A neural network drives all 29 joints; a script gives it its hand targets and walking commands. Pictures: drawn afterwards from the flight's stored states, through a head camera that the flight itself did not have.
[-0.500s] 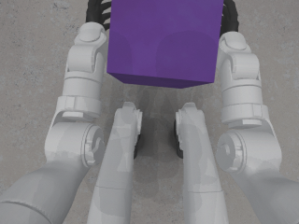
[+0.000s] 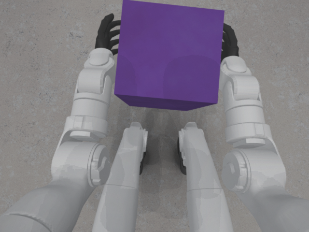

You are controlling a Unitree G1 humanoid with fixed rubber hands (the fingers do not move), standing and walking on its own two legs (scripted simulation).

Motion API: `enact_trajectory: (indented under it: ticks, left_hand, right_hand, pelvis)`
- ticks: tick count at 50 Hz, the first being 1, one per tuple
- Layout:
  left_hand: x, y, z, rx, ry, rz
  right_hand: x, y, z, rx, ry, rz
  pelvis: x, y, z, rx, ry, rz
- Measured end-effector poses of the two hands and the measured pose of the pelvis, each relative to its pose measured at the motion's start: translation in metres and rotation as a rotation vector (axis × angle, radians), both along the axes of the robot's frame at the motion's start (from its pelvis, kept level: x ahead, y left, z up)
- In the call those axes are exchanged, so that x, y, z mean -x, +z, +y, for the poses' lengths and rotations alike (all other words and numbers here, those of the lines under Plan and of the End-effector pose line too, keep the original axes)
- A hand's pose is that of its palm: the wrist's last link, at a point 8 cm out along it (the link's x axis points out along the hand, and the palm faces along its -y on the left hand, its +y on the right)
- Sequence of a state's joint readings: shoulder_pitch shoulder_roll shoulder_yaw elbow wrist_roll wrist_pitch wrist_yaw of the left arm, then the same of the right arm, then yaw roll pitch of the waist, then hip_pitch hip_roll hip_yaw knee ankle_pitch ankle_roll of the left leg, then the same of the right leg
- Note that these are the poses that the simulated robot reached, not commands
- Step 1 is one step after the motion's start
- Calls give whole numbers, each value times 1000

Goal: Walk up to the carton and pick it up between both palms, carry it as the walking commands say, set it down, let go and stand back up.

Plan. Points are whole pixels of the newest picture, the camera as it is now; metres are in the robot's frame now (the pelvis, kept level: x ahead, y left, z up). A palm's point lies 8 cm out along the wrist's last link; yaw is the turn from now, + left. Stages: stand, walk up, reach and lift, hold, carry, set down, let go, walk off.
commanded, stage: reach and lift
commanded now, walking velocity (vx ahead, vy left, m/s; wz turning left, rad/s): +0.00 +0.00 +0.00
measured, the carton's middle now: (163, 71) +0.45 +0.01 -0.11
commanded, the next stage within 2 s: none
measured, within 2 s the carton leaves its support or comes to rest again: neither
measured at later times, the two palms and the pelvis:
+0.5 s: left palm (83, 29) +0.45 +0.14 +0.08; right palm (256, 41) +0.44 -0.14 +0.07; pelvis +0.07 +0.00 +0.07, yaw +0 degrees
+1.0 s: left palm (63, 19) +0.43 +0.14 +0.14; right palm (284, 32) +0.42 -0.14 +0.13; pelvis +0.12 +0.00 +0.13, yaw +0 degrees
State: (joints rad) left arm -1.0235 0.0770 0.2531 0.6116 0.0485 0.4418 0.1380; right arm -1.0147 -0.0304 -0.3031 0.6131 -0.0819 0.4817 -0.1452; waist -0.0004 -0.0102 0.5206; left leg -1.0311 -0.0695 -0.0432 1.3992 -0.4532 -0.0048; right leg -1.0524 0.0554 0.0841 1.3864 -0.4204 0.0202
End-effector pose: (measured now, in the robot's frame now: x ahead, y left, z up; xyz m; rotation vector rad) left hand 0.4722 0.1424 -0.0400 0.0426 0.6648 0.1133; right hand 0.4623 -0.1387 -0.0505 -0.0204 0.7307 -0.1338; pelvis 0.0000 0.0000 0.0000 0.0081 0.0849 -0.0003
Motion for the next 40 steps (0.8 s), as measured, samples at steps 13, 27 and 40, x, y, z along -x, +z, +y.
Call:
enact_trajectory:
  ticks: [13,27,40]
  left_hand:
    - [14,53,-4,9,9,-4]
    - [19,125,1,32,16,17]
    - [32,152,-1,-9,-20,40]
  right_hand:
    - [13,54,-4,-17,-18,-4]
    - [19,125,-1,-38,-20,14]
    - [32,154,-3,-8,8,35]
  pelvis:
    - [-20,29,-3,-4,2,47]
    - [-75,82,-2,-2,7,102]
    - [-110,119,-2,-1,5,27]
